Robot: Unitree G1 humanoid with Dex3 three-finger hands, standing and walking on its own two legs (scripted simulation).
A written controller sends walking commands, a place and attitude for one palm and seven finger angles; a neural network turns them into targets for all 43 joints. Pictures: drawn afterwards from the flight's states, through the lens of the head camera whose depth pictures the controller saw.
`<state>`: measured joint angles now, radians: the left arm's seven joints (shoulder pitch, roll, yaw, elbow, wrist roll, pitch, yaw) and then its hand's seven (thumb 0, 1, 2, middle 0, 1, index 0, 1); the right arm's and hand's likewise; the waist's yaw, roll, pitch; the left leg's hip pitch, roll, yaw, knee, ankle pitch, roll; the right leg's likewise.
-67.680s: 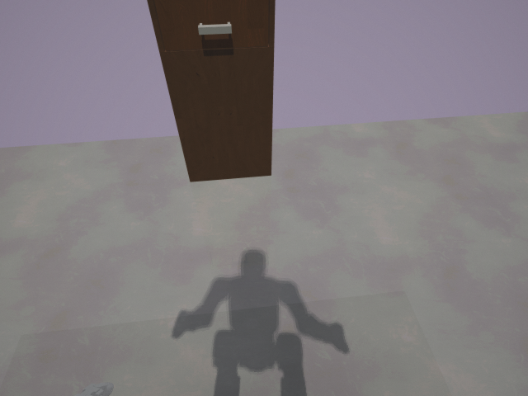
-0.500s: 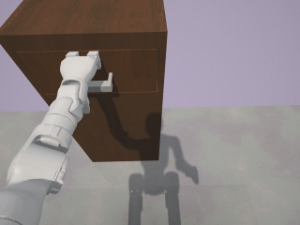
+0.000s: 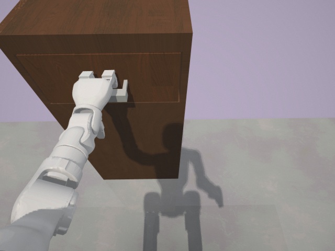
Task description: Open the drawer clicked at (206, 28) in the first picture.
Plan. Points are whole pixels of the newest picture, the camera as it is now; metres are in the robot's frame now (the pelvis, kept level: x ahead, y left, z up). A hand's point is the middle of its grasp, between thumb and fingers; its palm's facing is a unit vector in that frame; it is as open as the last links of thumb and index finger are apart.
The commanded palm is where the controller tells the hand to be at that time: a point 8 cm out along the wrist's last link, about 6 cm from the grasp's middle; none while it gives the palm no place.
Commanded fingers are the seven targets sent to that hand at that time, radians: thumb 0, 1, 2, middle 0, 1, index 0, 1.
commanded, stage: lower the fingers behind the handle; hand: left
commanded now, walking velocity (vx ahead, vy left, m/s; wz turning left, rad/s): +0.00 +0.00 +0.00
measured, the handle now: (105, 89) +0.52 +0.17 +0.06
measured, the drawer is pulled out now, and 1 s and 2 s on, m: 0.00 0.00 0.01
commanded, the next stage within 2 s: close the thumb around the handle in 0.78 s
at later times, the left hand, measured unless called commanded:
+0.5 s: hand (103, 110) +0.47 +0.18 +0.04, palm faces +0.00 +0.00 -1.00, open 13.9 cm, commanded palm +0.44 +0.18 +0.09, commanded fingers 0.00 -0.50 0.30 -0.30 -1.20 -0.30 -1.20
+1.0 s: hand (102, 110) +0.47 +0.18 +0.04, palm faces -0.01 +0.00 -1.00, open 13.6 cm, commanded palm +0.44 +0.18 +0.09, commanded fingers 0.00 -0.11 0.47 -0.33 -1.24 -0.33 -1.24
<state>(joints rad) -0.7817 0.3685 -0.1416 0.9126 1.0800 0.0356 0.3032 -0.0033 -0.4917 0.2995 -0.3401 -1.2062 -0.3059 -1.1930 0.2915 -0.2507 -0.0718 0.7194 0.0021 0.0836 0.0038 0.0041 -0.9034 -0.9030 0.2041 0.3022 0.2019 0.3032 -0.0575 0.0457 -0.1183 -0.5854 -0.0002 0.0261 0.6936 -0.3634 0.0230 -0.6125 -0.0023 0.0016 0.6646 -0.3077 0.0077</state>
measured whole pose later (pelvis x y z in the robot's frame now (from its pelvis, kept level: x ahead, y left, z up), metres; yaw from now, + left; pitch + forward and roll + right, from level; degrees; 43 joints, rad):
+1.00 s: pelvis -0.01 -0.01 +0.00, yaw -1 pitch +16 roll +0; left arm -0.78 0.40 -0.10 0.99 1.10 0.00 0.31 0.00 -0.44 0.32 -0.30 -1.20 -0.31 -1.20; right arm 0.32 -0.24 -0.06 0.70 0.01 0.07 -0.02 0.00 -0.90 -0.90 0.20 0.30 0.20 0.30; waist -0.08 0.04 -0.13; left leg -0.63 0.01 0.04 0.72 -0.37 0.02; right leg -0.67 0.01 0.01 0.70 -0.31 0.00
